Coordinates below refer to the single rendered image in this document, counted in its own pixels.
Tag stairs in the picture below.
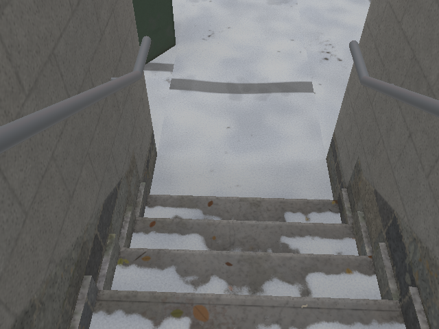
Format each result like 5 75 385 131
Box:
89 195 406 329

